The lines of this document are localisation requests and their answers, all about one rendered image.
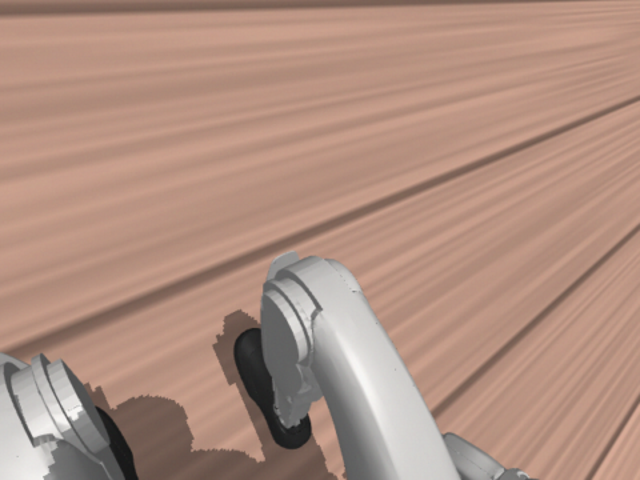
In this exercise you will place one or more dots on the left robot foot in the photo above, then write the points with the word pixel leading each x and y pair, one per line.
pixel 119 447

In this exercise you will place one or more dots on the right robot foot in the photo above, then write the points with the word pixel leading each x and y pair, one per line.
pixel 257 380

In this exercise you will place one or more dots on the right robot hand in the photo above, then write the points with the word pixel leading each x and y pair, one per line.
pixel 471 462

